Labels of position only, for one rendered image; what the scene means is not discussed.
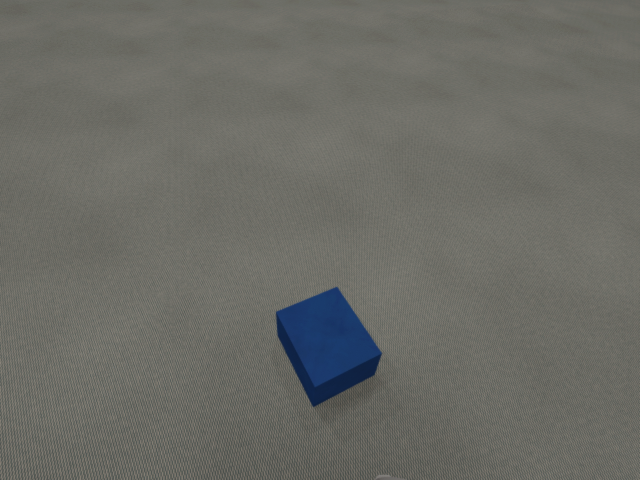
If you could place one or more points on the carton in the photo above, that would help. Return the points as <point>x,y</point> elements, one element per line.
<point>327,345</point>

